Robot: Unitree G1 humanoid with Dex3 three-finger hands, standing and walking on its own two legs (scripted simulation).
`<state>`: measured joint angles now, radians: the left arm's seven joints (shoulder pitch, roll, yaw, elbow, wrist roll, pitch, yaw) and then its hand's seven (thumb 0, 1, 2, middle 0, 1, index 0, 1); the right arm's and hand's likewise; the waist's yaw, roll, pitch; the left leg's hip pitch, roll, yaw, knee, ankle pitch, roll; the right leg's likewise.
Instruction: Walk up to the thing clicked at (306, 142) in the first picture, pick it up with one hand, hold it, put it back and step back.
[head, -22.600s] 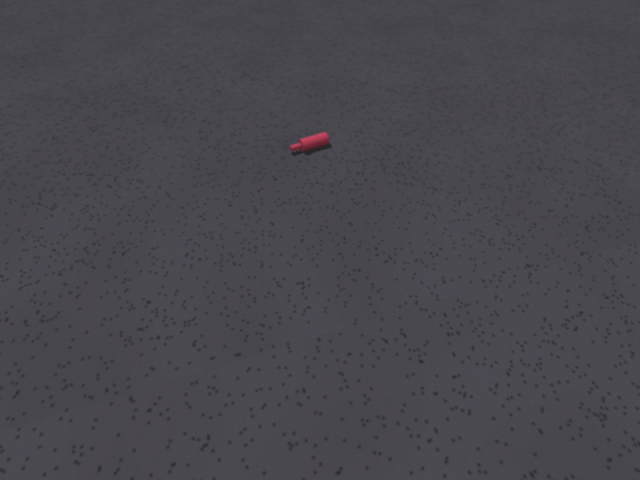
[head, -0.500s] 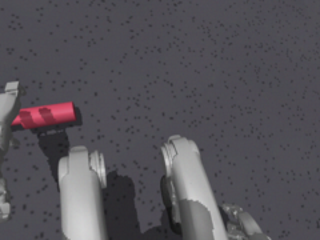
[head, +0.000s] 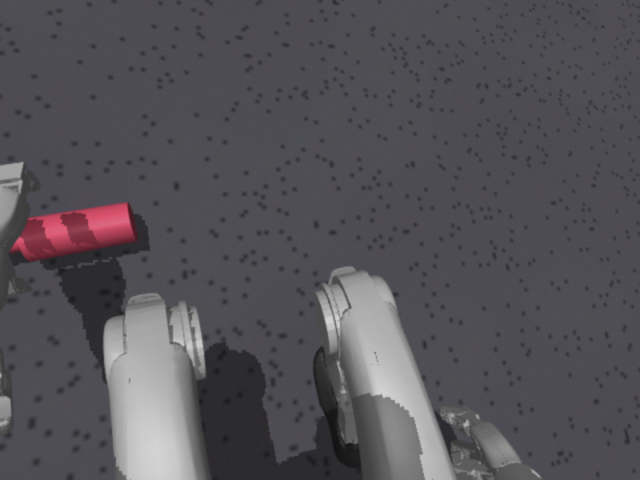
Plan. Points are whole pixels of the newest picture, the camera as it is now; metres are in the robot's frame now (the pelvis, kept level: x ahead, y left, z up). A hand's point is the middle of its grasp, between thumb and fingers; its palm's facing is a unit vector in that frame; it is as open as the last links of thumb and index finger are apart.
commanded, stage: rise first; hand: left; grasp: from above
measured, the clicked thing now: (60, 234) +0.45 +0.31 -0.30
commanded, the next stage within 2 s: approach in 1.12 s
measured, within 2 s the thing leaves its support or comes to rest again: neither
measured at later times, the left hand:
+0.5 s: hand (6, 241) +0.41 +0.32 -0.17, palm faces -0.42 -0.11 -0.90, open 14.1 cm
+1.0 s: hand (10, 245) +0.40 +0.32 -0.17, palm faces -0.41 -0.10 -0.90, open 14.1 cm
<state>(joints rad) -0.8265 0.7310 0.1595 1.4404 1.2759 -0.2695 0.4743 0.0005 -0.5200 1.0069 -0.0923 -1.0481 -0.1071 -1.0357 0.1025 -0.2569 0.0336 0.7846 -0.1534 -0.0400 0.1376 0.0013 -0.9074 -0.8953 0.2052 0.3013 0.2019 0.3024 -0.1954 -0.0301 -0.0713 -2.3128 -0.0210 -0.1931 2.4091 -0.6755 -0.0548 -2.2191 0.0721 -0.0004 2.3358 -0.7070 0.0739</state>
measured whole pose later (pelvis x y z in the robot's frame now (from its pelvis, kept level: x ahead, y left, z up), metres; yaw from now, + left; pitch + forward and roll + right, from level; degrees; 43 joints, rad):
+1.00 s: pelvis +0.00 +0.00 +0.00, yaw +0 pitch +32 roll -8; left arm -0.83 0.73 0.14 1.46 1.28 -0.25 0.49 0.00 -0.55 1.03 -0.09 -1.04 -0.10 -1.04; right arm 0.11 -0.27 0.04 0.79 -0.16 -0.06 0.15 0.00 -0.91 -0.89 0.20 0.30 0.20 0.30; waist -0.21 -0.03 -0.07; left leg -2.32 -0.02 -0.19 2.42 -0.66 -0.05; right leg -2.23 0.07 0.00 2.34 -0.69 0.06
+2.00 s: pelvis +0.00 +0.00 +0.00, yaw +0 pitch +33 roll -7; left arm -0.87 0.70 0.08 1.43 1.15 -0.14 0.42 0.00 -0.55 1.01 -0.09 -1.04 -0.10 -1.03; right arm 0.15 -0.27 0.05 0.79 -0.16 -0.10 0.20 0.00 -0.91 -0.89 0.20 0.30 0.20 0.30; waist -0.21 0.00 -0.04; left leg -2.31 -0.01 -0.20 2.42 -0.68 -0.06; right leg -2.24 0.07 -0.01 2.35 -0.70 0.08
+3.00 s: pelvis +0.00 +0.01 -0.03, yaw -5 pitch +27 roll -13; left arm -0.92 0.86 0.16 1.72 1.28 -0.28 0.65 0.00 -0.49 0.99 -0.08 -1.01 -0.09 -1.00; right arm 0.09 -0.30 0.19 0.79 -0.30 -0.22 0.30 0.00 -0.90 -0.89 0.20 0.30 0.20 0.30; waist -0.31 -0.09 0.09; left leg -2.33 -0.01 -0.28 2.57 -0.73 -0.05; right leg -2.22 0.09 -0.07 2.42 -0.70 0.08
